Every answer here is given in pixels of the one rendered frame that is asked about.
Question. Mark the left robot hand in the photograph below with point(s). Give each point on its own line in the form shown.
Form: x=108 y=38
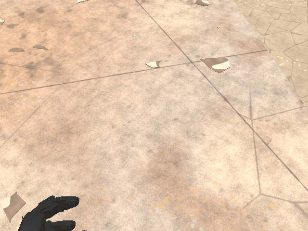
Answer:
x=47 y=208

